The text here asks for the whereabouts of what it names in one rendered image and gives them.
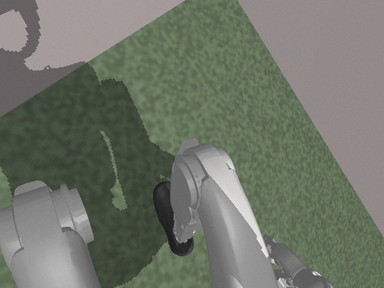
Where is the right robot arm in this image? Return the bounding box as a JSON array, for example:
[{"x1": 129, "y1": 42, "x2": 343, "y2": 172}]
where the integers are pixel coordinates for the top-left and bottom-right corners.
[{"x1": 293, "y1": 268, "x2": 333, "y2": 288}]

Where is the right robot hand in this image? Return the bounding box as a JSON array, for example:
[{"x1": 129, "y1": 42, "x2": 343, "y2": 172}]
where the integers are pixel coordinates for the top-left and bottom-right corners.
[{"x1": 263, "y1": 234, "x2": 308, "y2": 288}]

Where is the right robot foot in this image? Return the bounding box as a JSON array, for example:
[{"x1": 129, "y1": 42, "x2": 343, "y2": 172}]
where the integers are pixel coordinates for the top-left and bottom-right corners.
[{"x1": 153, "y1": 182, "x2": 194, "y2": 256}]

